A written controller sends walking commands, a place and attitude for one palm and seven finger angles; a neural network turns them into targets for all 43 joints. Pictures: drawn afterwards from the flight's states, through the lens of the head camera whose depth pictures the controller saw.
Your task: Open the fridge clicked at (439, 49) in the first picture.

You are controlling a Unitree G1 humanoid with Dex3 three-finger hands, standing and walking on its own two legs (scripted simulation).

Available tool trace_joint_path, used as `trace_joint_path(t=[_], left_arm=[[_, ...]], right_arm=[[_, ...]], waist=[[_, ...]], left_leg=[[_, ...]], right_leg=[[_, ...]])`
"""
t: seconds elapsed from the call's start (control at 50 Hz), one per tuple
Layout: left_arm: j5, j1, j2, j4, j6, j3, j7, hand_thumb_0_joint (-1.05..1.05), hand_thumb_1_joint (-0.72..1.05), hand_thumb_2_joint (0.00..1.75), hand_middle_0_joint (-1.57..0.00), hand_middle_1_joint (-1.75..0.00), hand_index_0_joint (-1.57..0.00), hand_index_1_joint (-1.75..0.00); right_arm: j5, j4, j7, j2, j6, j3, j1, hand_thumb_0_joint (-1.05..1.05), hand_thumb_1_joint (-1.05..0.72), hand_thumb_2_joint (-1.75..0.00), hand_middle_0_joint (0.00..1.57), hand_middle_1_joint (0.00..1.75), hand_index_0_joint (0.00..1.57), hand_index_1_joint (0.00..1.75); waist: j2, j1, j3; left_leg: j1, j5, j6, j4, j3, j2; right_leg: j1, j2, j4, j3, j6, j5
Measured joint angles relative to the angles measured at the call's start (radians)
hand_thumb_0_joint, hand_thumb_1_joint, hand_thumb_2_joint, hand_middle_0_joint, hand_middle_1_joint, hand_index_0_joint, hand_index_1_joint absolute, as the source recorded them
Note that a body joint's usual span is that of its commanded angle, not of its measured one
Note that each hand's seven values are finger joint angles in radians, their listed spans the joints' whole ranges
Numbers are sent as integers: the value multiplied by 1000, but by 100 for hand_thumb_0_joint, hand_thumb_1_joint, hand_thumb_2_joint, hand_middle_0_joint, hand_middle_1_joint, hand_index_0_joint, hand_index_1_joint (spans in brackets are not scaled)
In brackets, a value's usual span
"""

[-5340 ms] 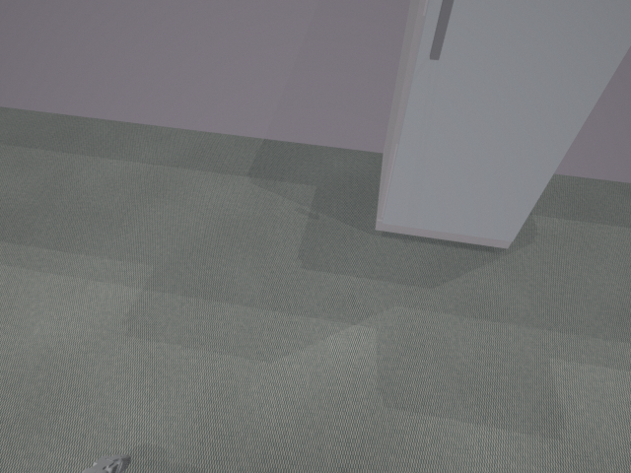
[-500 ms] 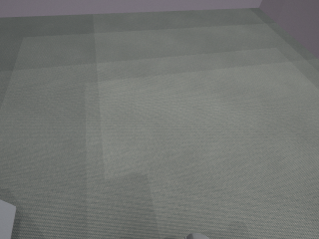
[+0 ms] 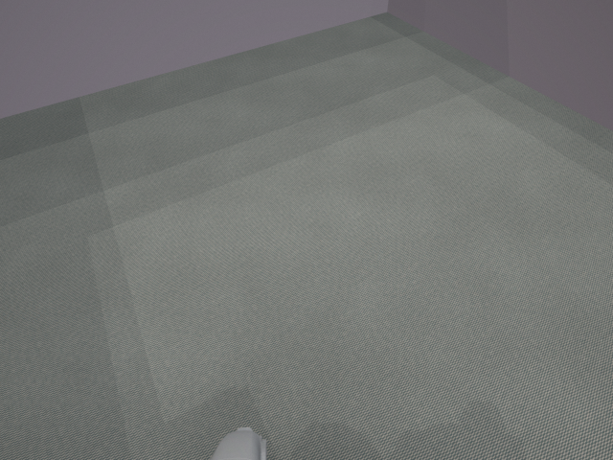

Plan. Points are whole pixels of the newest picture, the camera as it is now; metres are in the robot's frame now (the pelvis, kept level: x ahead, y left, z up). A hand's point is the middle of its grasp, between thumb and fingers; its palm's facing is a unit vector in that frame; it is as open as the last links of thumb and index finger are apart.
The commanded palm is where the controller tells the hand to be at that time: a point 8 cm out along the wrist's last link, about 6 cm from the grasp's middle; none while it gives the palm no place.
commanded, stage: walk to a spot facing it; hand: left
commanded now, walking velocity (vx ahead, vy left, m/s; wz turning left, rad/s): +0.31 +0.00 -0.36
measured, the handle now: out of the picture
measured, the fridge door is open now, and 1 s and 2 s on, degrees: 0 0 0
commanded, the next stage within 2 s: turn to face it in 0.54 s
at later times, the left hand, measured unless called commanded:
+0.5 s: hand (176, 378) +0.27 +0.26 -0.17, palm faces -0.17 -0.96 -0.21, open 7.4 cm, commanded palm none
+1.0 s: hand (271, 309) +0.40 +0.11 -0.16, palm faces -0.34 -0.93 -0.15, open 7.4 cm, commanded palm none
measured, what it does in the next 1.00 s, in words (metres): walks ahead, turning right: left foot, then right foot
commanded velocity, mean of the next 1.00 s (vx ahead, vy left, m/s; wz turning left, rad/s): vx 0.05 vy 0.00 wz -0.11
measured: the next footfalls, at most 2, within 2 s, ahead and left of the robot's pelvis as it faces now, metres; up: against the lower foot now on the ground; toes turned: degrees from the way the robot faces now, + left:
left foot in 0.22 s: +0.24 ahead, +0.14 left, +0.00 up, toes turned +0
right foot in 0.74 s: +0.23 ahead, -0.11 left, +0.00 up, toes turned -31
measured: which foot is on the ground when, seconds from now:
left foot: up 0.00-0.20, down 0.22-0.76, up 0.78-1.00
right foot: down 0.00-0.24, up 0.26-0.72, down 0.74-1.00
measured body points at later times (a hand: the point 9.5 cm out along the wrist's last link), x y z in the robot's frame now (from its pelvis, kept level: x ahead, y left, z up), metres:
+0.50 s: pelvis +0.16 +0.07 +0.00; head +0.19 +0.08 +0.45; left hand +0.28 +0.31 -0.16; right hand +0.16 -0.19 -0.14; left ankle +0.20 +0.14 -0.74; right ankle +0.14 -0.07 -0.64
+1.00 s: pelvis +0.23 +0.01 -0.01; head +0.24 +0.00 +0.44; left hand +0.42 +0.15 -0.15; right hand +0.15 -0.20 -0.17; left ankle +0.25 +0.13 -0.69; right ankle +0.19 -0.09 -0.74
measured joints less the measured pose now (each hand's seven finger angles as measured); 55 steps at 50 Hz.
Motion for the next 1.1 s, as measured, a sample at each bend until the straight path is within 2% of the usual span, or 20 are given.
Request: trace_joint_path(t=[0.12,0.2,0.22,0.24,0.3,0.34,0.38,0.46,0.54,0.62,0.7,0.74,0.76,0.8,0.84,0.88,0.94,1.0,1.06,1.1], left_arm=[[7,83,-15,52,-2,-6,13,1,91,90,-20,-30,-20,-30],[8,128,-6,84,7,1,20,1,91,90,-20,-30,-20,-30],[4,140,-3,92,10,5,19,1,90,90,-20,-30,-20,-30],[-3,137,1,102,17,11,16,1,90,90,-20,-30,-20,-30],[-10,99,23,110,43,26,9,1,91,90,-20,-30,-20,-30],[-1,60,41,95,56,39,0,1,91,90,-20,-30,-20,-30],[4,14,56,64,67,51,-8,1,91,90,-20,-30,-20,-30],[6,-55,70,-3,82,70,-11,1,91,90,-20,-30,-20,-30],[9,-111,74,-40,100,78,-12,1,91,90,-19,-30,-19,-30],[9,-162,73,-63,113,73,-12,1,91,90,-19,-30,-19,-30],[10,-205,60,-77,103,55,-8,1,91,90,-19,-30,-19,-30],[13,-221,54,-80,81,38,-3,1,91,90,-19,-30,-19,-30],[16,-232,46,-75,62,30,3,1,91,90,-19,-30,-19,-30],[11,-256,21,-59,30,3,13,1,91,90,-20,-30,-19,-30],[8,-266,-5,-48,18,-18,19,1,91,90,-20,-30,-20,-30],[6,-267,-27,-38,20,-30,25,1,91,90,-20,-30,-20,-30],[6,-259,-50,-27,34,-37,28,0,91,90,-20,-30,-20,-30],[7,-244,-55,-20,46,-32,30,1,90,90,-20,-30,-20,-30],[6,-232,-37,-26,50,-10,35,0,91,90,-20,-30,-21,-30],[7,-223,-14,-27,59,4,37,-1,91,90,-20,-30,-21,-30]], right_arm=[[6,-15,4,15,-7,11,-67,1,-91,-90,19,29,19,30],[13,-40,2,41,-32,28,-110,1,-91,-90,20,29,19,30],[13,-50,-1,46,-47,35,-114,1,-91,-90,20,30,20,30],[9,-57,-7,54,-64,40,-120,1,-91,-90,20,30,20,30],[11,-63,-16,74,-78,57,-106,0,-91,-89,20,30,20,30],[11,-53,-24,85,-74,60,-76,0,-91,-89,20,30,20,30],[12,-33,-32,94,-70,60,-40,0,-91,-89,20,30,20,30],[20,7,-49,84,-56,37,22,-1,-93,-89,20,30,20,30],[15,33,-47,59,-43,24,70,-1,-93,-89,20,30,20,30],[9,47,-40,48,-35,16,106,0,-92,-89,20,30,20,30],[3,58,-32,40,-28,11,134,0,-92,-89,20,30,20,30],[5,69,-29,40,-26,12,160,0,-91,-90,20,30,20,30],[10,79,-28,39,-24,14,169,0,-91,-90,20,30,20,30],[21,99,-32,36,-4,20,169,0,-91,-90,20,29,20,30],[25,113,-37,44,13,26,171,0,-91,-90,20,29,19,30],[26,124,-35,57,25,31,166,0,-91,-90,19,29,19,30],[25,119,-28,75,34,30,150,1,-91,-90,20,29,19,30],[23,100,-19,84,37,25,122,0,-91,-90,20,29,19,30],[20,73,-12,87,33,19,93,0,-91,-90,20,29,19,30],[18,50,-8,82,26,14,80,0,-91,-90,20,29,19,30]], waist=[[-13,45,11],[-47,69,26],[-53,68,28],[-62,64,37],[-84,66,57],[-89,57,56],[-89,50,55],[-79,34,42],[-68,8,32],[-57,-23,39],[-37,-58,47],[-31,-75,41],[-22,-77,38],[0,-89,47],[5,-91,43],[-3,-86,35],[-16,-81,25],[-29,-74,26],[-47,-58,35],[-58,-51,40]], left_leg=[[11,-11,20,-140,16,-32],[100,-16,52,-341,40,-74],[143,30,65,-410,47,-81],[151,60,100,-396,60,-82],[200,-18,145,-345,118,-67],[253,-29,145,-388,142,-64],[298,-17,145,-443,161,-65],[363,-12,151,-520,207,-66],[405,-30,148,-551,256,-61],[431,-66,132,-540,301,-41],[435,-122,102,-483,339,-3],[421,-161,82,-426,340,15],[397,-180,75,-371,322,30],[334,-283,66,-239,205,21],[283,-334,60,-139,115,-6],[242,-326,52,-65,66,-27],[192,-276,42,-11,41,-41],[167,-240,36,-28,51,-45],[176,-210,37,-126,76,-48],[207,-134,43,-243,90,-53]], right_leg=[[78,8,-21,51,17,-50],[107,-5,36,99,43,-128],[91,-4,106,111,47,-163],[44,-4,237,108,51,-183],[-156,-15,701,59,66,-201],[-267,-46,845,3,81,-146],[-356,-76,887,-35,96,-89],[-478,-116,877,-57,122,-8],[-513,-147,794,-66,145,36],[-469,-163,627,-86,153,19],[-371,-147,423,-111,136,-18],[-286,-133,269,-121,119,55],[-270,-123,242,-128,86,39],[-263,-114,264,-146,53,6],[-235,-119,251,-164,46,-2],[-203,-129,225,-179,49,1],[-164,-144,194,-210,57,4],[-144,-160,184,-245,68,1],[-146,-179,210,-281,83,-14],[-158,-198,257,-307,98,-40]])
